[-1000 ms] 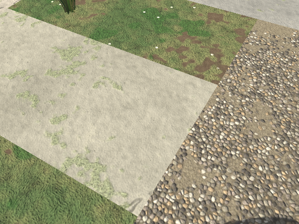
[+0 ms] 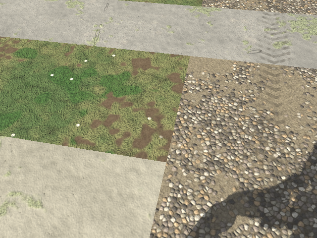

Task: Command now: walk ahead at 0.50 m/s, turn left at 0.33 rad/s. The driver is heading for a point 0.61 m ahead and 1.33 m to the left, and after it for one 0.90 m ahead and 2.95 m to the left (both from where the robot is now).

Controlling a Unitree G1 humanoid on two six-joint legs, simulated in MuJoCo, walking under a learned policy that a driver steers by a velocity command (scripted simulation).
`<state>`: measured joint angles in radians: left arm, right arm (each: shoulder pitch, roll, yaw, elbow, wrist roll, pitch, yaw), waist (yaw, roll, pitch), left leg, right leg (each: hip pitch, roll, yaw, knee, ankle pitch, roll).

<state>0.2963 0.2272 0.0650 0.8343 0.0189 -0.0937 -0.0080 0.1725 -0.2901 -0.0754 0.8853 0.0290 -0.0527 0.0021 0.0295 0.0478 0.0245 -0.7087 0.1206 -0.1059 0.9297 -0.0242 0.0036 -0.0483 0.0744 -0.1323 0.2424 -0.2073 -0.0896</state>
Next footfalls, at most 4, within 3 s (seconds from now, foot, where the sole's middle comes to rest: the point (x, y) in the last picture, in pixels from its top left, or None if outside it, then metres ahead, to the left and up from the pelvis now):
0.26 left None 0.31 0.14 -0.78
0.72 right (171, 207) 0.63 0.02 -0.78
1.24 left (88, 192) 0.70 0.41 -0.78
1.70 right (83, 134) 1.03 0.49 -0.78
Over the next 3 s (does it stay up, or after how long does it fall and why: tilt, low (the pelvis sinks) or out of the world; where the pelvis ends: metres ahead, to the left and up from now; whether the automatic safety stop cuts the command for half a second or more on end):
stays up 0.98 1.09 0.00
